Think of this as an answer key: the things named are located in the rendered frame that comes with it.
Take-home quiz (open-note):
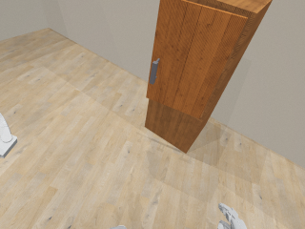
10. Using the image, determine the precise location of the cupboard door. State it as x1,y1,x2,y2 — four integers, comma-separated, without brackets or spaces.
146,0,248,118

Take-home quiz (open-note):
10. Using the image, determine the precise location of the robot right hand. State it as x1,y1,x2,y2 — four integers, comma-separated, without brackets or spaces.
217,202,247,229

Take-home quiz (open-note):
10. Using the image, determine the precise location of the robot left hand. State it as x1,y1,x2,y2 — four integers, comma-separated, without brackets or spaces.
0,113,18,158

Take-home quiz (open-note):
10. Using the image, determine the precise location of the handle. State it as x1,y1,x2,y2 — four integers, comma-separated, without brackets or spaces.
150,58,160,84

